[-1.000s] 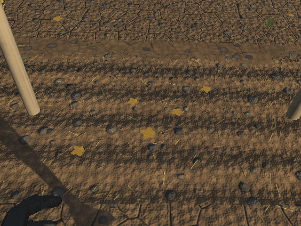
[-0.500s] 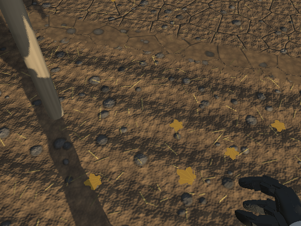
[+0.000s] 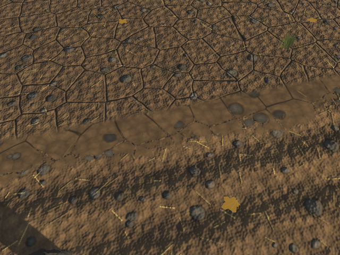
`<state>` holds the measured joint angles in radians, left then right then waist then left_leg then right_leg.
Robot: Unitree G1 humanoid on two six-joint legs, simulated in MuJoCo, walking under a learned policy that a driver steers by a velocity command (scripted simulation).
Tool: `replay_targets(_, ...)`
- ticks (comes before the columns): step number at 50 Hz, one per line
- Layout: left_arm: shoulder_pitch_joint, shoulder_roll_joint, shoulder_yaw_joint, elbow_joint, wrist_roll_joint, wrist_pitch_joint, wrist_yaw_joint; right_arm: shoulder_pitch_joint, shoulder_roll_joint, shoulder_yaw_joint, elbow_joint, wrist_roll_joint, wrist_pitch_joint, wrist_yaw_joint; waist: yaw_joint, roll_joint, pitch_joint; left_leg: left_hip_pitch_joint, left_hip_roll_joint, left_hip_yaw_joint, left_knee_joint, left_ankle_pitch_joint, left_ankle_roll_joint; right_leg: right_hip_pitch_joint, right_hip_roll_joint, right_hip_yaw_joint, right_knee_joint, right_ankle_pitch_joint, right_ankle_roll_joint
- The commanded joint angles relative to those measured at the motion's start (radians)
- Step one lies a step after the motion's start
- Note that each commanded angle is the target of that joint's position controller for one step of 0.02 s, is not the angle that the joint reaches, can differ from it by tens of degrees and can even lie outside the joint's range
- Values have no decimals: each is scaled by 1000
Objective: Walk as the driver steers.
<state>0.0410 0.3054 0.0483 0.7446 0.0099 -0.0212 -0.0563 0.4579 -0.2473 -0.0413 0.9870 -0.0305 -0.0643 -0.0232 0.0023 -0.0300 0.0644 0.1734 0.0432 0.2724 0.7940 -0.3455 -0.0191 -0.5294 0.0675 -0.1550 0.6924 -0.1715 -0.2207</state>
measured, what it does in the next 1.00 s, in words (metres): walks ahead, turning left: left foot, then right foot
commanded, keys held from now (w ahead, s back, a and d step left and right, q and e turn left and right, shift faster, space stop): w+e+shift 0.04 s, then w+q+shift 0.96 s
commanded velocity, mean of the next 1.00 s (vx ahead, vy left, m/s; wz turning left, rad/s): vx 1.00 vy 0.00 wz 0.47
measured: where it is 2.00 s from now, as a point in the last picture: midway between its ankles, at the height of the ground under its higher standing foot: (85, 55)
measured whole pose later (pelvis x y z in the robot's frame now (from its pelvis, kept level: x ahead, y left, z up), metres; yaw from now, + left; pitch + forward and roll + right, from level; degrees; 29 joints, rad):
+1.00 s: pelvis +0.97 +0.02 +0.04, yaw +31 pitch +3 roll -2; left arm 0.25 0.30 0.03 0.76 0.05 -0.08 0.02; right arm 0.25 -0.38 -0.09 0.77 -0.02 -0.02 0.03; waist -0.01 0.05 0.01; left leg -0.50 -0.01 -0.02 1.32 -0.30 0.11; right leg -0.25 -0.03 -0.09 0.47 -0.26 0.03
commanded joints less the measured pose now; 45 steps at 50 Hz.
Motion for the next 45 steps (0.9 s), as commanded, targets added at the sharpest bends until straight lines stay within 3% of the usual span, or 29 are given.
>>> replay_targets(1,385,335,102,77,21,37,34,-140,-102,-10,-290,9,-42,20,91,-258,-313,-984,-103,-277,933,-156,8,977,-286,869,-266,-135,-297)
replay_targets(2,378,290,102,55,22,34,43,-209,-144,-3,-298,-5,-70,17,118,-57,-270,-1070,-44,-365,867,-72,22,933,-333,1013,-450,-314,-270)
replay_targets(3,348,209,84,73,22,22,54,-212,-160,-3,-272,1,-75,16,73,93,-122,-1046,12,-354,755,12,32,762,-327,903,-484,-290,-207)
replay_targets(4,308,161,68,84,24,5,59,-212,-143,3,-253,-7,-65,14,17,158,-53,-957,56,-335,669,45,30,594,-292,774,-478,-184,-153)
replay_targets(6,269,96,37,87,13,-39,70,-174,-106,17,-222,-25,-19,29,-45,162,-15,-797,113,-332,564,63,17,365,-214,577,-495,7,-91)
replay_targets(7,281,71,27,103,2,-59,65,-174,-91,18,-211,-19,2,41,-52,155,-1,-765,138,-320,500,72,18,319,-169,478,-502,93,-29)
replay_targets(8,306,91,30,114,0,-77,58,-213,-78,23,-233,-12,17,51,-45,104,14,-766,139,-291,436,84,16,287,-157,416,-523,208,-10)
replay_targets(12,411,56,18,152,-5,-107,39,-442,-39,40,-296,23,11,69,54,55,75,-788,78,-181,84,383,88,347,-55,160,-584,583,128)
replay_targets(14,444,63,11,170,-2,-115,47,-499,-27,47,-308,32,2,77,78,28,65,-742,21,-138,-68,508,124,424,-93,112,-641,739,159)
replay_targets(16,441,82,7,170,7,-117,62,-477,-57,40,-286,35,-3,79,53,-7,23,-710,-51,-93,-155,563,146,571,-127,56,-611,1031,198)
replay_targets(19,380,141,20,150,26,-94,110,-304,-141,11,-216,28,7,72,-70,-84,-99,-530,-155,-69,-174,479,163,705,-200,2,-378,1405,244)
replay_targets(20,336,159,26,134,39,-77,121,-132,-186,-10,-163,28,14,67,-161,-88,-164,-372,-189,-74,-154,409,181,673,-214,-1,-162,1475,250)
replay_targets(21,235,189,37,104,47,-61,127,104,-228,-35,-94,30,22,58,-290,-82,-213,-179,-156,-142,-178,350,231,557,-216,2,167,1443,251)
replay_targets(22,124,200,49,83,38,-54,120,283,-256,-63,-44,37,29,45,-400,45,-210,-26,-80,-247,-268,319,310,354,-74,-25,702,796,242)
replay_targets(23,89,-9,-7,9,52,-85,94,208,-237,-56,-22,30,43,37,-224,310,-137,151,16,-479,-94,484,361,-157,70,81,1065,-334,245)
replay_targets(24,234,-28,-31,-74,4,-103,74,76,-269,-60,-74,13,40,32,-88,315,-332,293,206,-990,-361,65,549,-372,33,287,1117,-353,246)
replay_targets(25,189,37,-39,-63,29,-124,64,-5,-191,-57,-119,7,42,26,-95,65,-223,139,228,-1100,-563,-228,507,-384,-34,321,972,-229,209)
replay_targets(26,161,68,-34,-56,35,-128,55,-48,-147,-48,-117,5,39,25,-39,-84,-80,-78,197,-1016,-610,-224,452,-328,-77,298,846,-153,199)
replay_targets(27,141,60,-38,-63,56,-116,55,-68,-145,-44,-112,10,29,24,6,-125,-7,-239,146,-935,-619,-116,420,-269,-102,281,772,-163,213)
replay_targets(29,127,41,-54,-89,76,-67,48,-81,-155,-36,-112,21,-1,20,61,-109,63,-498,49,-788,-652,-35,384,-148,-153,247,591,-175,252)
replay_targets(32,-42,27,-74,-173,52,-53,34,-72,-193,-52,-134,26,-30,27,18,-17,97,-689,-44,-659,-701,191,353,16,-167,164,232,18,292)
replay_targets(35,-132,-3,-85,-205,20,-55,32,-9,-206,-69,-132,44,-31,44,-69,46,33,-580,-70,-623,-661,430,271,131,-120,135,-20,286,279)
replay_targets(38,-162,28,-76,-228,17,-62,43,28,-219,-82,-135,38,-20,38,-102,90,-17,-351,-43,-651,-548,613,229,134,-81,152,-168,256,257)
replay_targets(40,-33,100,-44,-193,17,-72,60,8,-259,-92,-147,29,-19,30,-36,89,-136,-265,-39,-655,-327,849,183,313,-33,163,-213,126,234)
replay_targets(41,138,138,-23,-153,14,-80,72,-46,-292,-99,-163,28,-22,32,72,88,-233,-315,-60,-643,-122,833,163,510,-58,183,-217,77,219)
replay_targets(42,369,205,8,-108,29,-84,92,-99,-250,-89,-191,26,-34,35,182,60,-359,-461,-91,-606,147,654,157,768,-186,281,-161,-121,191)
replay_targets(43,504,266,30,-79,71,-83,105,-91,-69,-44,-237,39,-42,27,175,-175,-461,-736,-166,-496,460,-149,156,1016,-486,621,-206,-383,159)
replay_targets(44,406,315,50,-80,63,-70,92,-6,-85,-24,-297,69,-31,28,73,-404,-555,-927,-153,-418,647,-151,149,1034,-601,1104,-401,-557,51)
replay_targets(45,283,170,31,-110,58,-63,85,-111,-158,-33,-259,38,-7,18,84,-165,-348,-999,-63,-385,662,-20,151,868,-512,933,-432,-655,66)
